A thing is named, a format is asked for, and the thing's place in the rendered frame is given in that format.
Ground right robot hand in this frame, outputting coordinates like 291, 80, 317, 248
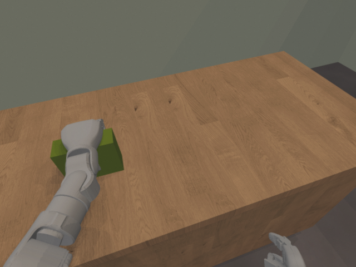
264, 233, 306, 267

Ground robot left forearm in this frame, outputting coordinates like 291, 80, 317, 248
3, 145, 100, 267

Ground table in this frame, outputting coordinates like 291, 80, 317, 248
0, 51, 356, 267

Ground sponge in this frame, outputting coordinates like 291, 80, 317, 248
50, 128, 124, 177

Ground robot left upper arm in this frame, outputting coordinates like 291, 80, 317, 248
11, 238, 73, 267

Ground left robot hand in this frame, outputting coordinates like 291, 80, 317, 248
61, 119, 105, 171

